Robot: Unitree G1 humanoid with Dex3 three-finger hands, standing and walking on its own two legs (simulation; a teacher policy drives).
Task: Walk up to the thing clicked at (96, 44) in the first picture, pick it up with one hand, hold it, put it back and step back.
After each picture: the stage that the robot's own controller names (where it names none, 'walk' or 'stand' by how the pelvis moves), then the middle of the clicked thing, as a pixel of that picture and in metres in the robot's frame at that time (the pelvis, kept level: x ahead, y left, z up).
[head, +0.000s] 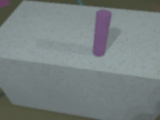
stand; (101, 35) +0.67 -0.07 -0.03
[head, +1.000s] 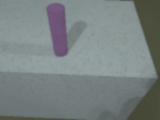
walk; (58, 33) +0.58 +0.15 +0.01
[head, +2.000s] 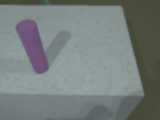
stand; (34, 50) +0.49 +0.22 +0.00
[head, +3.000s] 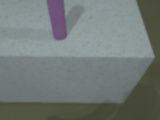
walk; (57, 16) +0.65 +0.13 +0.01
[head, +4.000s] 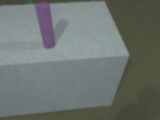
walk; (46, 27) +0.73 +0.20 -0.03
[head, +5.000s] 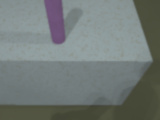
stand; (55, 20) +0.63 +0.16 +0.00
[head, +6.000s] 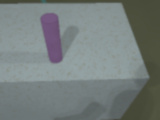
stand; (53, 41) +0.57 +0.16 -0.03
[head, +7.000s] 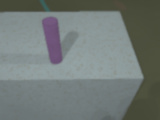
stand; (53, 42) +0.62 +0.17 -0.03
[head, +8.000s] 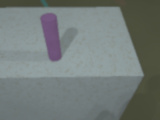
stand; (52, 39) +0.62 +0.17 -0.03
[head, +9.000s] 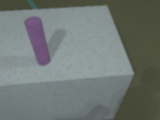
stand; (39, 43) +0.59 +0.22 -0.03
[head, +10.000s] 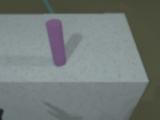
rise first; (57, 45) +0.61 +0.17 -0.03
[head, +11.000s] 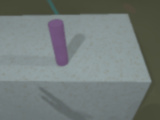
go down; (59, 44) +0.62 +0.16 -0.03
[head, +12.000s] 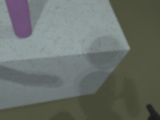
go down; (18, 8) +0.60 +0.17 +0.04
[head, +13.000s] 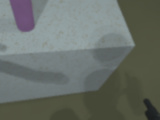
close in; (20, 0) +0.61 +0.17 +0.05
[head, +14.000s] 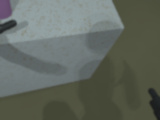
close; out of the picture +0.63 +0.18 +0.09
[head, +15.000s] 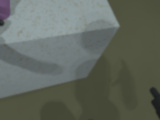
close; out of the picture +0.63 +0.16 +0.09
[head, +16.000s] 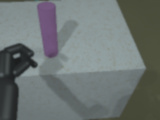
lift; (49, 32) +0.60 +0.15 +0.03
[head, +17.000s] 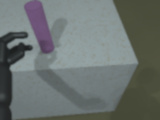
close; (41, 30) +0.62 +0.18 +0.01
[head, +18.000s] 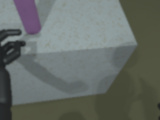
close; (25, 5) +0.62 +0.17 +0.06
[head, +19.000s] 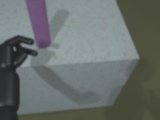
close; (39, 22) +0.61 +0.16 +0.03
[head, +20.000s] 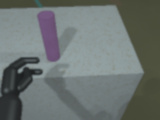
stand; (50, 38) +0.60 +0.16 +0.01
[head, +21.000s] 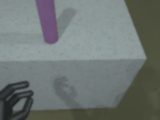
hold; (47, 18) +0.63 +0.16 +0.05
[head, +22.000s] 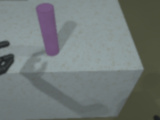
go down; (49, 32) +0.61 +0.16 +0.01
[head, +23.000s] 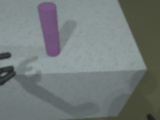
hold; (50, 32) +0.60 +0.15 +0.02
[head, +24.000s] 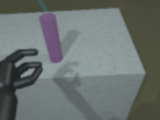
close; (52, 40) +0.62 +0.16 +0.01
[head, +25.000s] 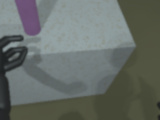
hold; (26, 6) +0.62 +0.17 +0.06
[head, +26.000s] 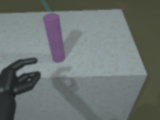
close; (55, 40) +0.62 +0.16 +0.01
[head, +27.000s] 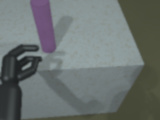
hold; (45, 28) +0.60 +0.16 +0.03
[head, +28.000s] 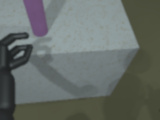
hold; (35, 9) +0.64 +0.16 +0.04
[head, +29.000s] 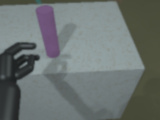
hold; (49, 34) +0.62 +0.16 +0.02
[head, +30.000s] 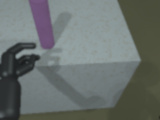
hold; (43, 24) +0.62 +0.17 +0.02
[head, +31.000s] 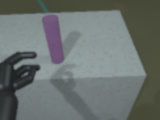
close; (54, 41) +0.62 +0.16 +0.01
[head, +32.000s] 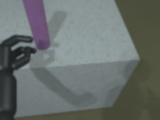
hold; (38, 24) +0.61 +0.16 +0.03
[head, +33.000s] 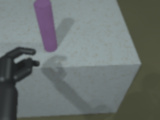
crouch; (47, 28) +0.63 +0.16 +0.02
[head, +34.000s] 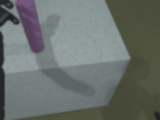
crouch; (32, 28) +0.62 +0.17 +0.01
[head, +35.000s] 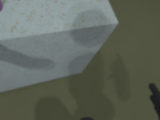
lower; out of the picture +0.62 +0.19 +0.09
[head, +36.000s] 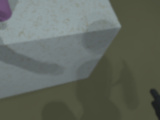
lower; out of the picture +0.63 +0.18 +0.09
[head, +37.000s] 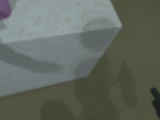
lower; out of the picture +0.63 +0.18 +0.09
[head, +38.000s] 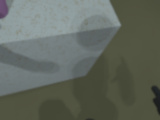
lower; out of the picture +0.62 +0.18 +0.09
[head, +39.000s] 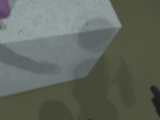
loosen; out of the picture +0.62 +0.18 +0.09
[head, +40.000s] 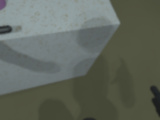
withdraw; out of the picture +0.66 +0.19 +0.09
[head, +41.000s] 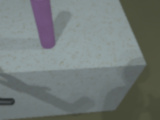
sink last; (44, 23) +0.61 +0.16 +0.03
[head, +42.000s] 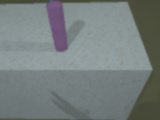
stand; (58, 29) +0.65 +0.17 +0.02
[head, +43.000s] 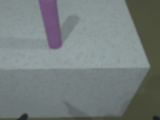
stand; (51, 24) +0.64 +0.17 +0.04
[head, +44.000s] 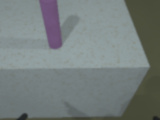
stand; (52, 24) +0.64 +0.17 +0.04
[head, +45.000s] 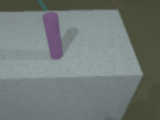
stand; (53, 38) +0.64 +0.17 -0.02
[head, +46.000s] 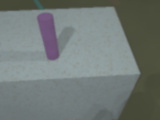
stand; (49, 38) +0.63 +0.18 -0.03
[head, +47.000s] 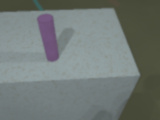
stand; (49, 40) +0.62 +0.18 -0.03
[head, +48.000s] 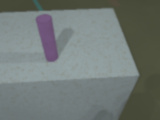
stand; (48, 40) +0.62 +0.19 -0.03
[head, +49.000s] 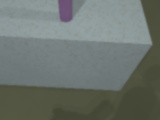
walk; out of the picture +0.76 +0.11 -0.01
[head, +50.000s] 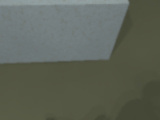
walk; out of the picture +1.00 +0.22 -0.01
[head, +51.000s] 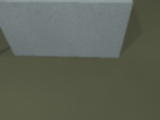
stand; out of the picture +1.30 +0.12 +0.00
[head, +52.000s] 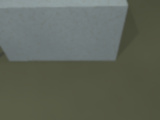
stand; out of the picture +1.25 +0.14 -0.02
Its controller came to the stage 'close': yes
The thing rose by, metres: 0.00
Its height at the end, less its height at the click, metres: +0.00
